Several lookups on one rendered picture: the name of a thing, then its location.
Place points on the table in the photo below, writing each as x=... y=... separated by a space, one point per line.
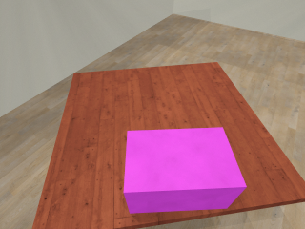
x=84 y=185

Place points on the carton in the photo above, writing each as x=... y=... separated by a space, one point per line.
x=171 y=170

